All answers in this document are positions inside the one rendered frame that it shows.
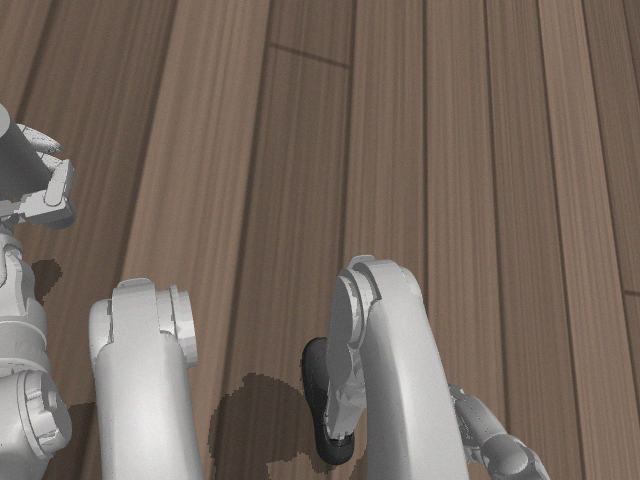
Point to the left robot arm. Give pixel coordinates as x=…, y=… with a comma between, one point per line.
x=34, y=422

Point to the right robot foot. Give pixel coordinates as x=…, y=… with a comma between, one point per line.
x=316, y=380

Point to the can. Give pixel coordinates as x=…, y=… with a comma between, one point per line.
x=22, y=171

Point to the right robot hand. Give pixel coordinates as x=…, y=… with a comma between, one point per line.
x=476, y=423

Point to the right robot arm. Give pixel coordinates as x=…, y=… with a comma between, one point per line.
x=507, y=458

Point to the left robot hand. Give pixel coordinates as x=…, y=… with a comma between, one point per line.
x=42, y=206

